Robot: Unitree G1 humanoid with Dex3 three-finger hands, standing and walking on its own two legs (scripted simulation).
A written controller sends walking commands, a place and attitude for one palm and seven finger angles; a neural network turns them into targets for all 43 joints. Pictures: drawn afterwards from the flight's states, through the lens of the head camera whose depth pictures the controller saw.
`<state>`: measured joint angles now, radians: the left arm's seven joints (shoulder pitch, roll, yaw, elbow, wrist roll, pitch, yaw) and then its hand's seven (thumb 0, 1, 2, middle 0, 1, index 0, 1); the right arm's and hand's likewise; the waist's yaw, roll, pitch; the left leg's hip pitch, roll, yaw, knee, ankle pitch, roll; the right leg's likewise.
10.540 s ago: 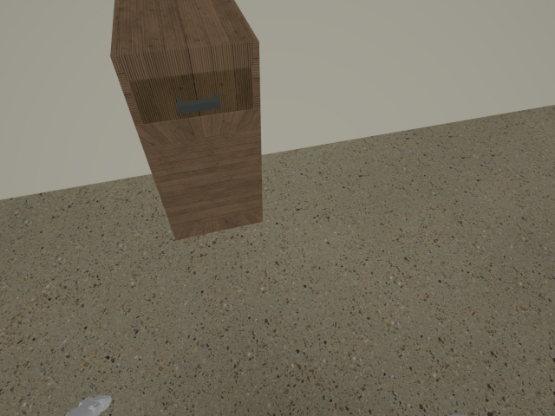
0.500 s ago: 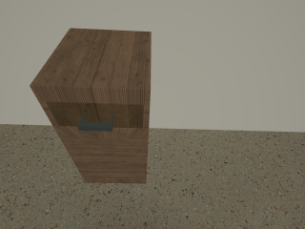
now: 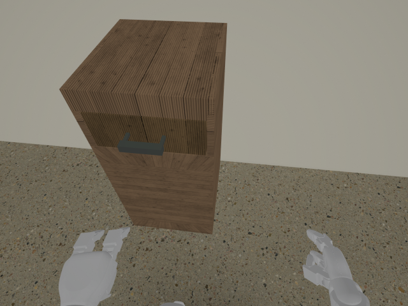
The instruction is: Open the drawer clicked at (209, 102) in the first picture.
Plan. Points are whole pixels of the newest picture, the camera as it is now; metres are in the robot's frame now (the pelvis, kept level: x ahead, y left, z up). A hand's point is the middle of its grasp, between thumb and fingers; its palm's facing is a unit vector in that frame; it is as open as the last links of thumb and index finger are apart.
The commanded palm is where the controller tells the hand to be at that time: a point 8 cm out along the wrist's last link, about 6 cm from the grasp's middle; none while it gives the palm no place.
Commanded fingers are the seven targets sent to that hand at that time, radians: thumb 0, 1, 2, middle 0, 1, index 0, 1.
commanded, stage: raise the hand with hooked fingers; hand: left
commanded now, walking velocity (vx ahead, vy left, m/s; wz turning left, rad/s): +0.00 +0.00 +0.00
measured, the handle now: (143, 142) +0.52 +0.27 -0.04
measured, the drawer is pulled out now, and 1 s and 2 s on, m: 0.00 0.00 0.00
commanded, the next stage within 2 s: move the hooked fingers above the handle in 1.40 s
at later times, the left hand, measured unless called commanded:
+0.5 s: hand (114, 198) +0.29 +0.23 +0.05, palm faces +0.08 -0.09 -0.99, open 12.0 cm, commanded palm +0.26 +0.24 +0.11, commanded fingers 0.00 -0.29 0.39 -0.28 -1.07 -0.28 -1.07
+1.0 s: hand (82, 148) +0.35 +0.30 +0.12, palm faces +0.11 -0.09 -0.99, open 13.8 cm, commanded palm +0.31 +0.29 +0.17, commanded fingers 0.00 -0.50 0.30 -0.30 -1.20 -0.30 -1.20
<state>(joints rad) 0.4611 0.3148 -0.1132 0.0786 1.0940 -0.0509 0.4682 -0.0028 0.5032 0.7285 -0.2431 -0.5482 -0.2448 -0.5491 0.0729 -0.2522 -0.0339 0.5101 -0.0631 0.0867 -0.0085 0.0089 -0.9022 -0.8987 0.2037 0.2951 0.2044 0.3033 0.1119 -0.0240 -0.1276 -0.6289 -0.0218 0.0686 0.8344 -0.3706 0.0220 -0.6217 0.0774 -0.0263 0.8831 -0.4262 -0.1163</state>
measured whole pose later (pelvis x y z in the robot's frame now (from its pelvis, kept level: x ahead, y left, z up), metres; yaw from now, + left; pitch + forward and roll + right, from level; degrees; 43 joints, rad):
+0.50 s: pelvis +0.03 +0.01 +0.02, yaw -4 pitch +10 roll +2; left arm 0.31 0.38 -0.03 -0.05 1.00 -0.02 0.39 0.00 -0.08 0.48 -0.29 -0.92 -0.29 -0.92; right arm 0.12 -0.27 -0.04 0.62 -0.05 0.10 -0.02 0.01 -0.90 -0.90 0.20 0.30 0.21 0.30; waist 0.05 0.04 -0.11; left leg -0.51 -0.06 -0.03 0.72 -0.38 0.01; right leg -0.52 0.11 0.05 0.76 -0.40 -0.09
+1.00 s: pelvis +0.02 +0.07 +0.04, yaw -3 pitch +2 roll -1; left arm -0.13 0.43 -0.11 0.12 0.96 0.20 0.14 0.00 -0.48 0.30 -0.32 -1.19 -0.32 -1.19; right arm 0.10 -0.21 0.03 0.60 0.02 0.15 -0.04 0.01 -0.90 -0.90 0.20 0.30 0.21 0.30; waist 0.07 0.07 -0.05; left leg -0.32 -0.11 -0.04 0.57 -0.28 0.09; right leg -0.29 0.05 0.05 0.57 -0.31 -0.02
